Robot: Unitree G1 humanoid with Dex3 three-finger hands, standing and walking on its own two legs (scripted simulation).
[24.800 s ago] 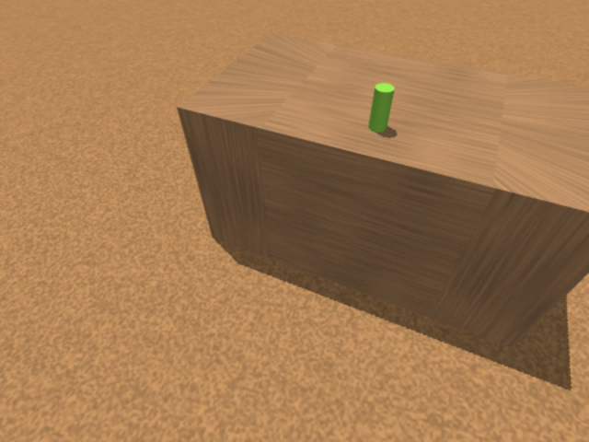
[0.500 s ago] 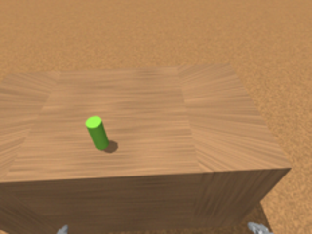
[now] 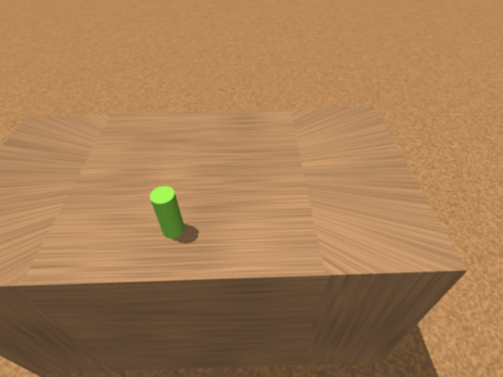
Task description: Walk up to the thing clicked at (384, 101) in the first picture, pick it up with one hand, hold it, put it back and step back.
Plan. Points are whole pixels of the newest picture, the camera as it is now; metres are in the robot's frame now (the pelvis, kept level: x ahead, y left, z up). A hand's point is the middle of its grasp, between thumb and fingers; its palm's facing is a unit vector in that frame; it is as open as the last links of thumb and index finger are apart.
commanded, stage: home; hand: left
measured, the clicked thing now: (168, 213) +0.50 +0.20 -0.06
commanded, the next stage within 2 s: stand in 1.22 s
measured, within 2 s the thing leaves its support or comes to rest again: neither
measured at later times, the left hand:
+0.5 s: hand out of the picture +0.07 +0.25 -0.15, palm faces -0.05 -0.93 -0.36, open 17.6 cm
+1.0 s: hand out of the picture +0.10 +0.25 -0.15, palm faces -0.05 -0.93 -0.35, open 17.6 cm
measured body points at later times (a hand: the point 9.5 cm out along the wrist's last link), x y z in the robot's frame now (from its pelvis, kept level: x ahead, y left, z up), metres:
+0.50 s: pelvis +0.01 +0.00 +0.00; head +0.01 -0.01 +0.45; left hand +0.07 +0.30 -0.13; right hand +0.07 -0.30 -0.13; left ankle +0.06 +0.12 -0.74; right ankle -0.01 -0.15 -0.74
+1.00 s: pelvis +0.03 +0.00 +0.00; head +0.03 -0.01 +0.45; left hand +0.10 +0.30 -0.13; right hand +0.09 -0.31 -0.13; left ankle +0.06 +0.12 -0.74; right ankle -0.01 -0.15 -0.74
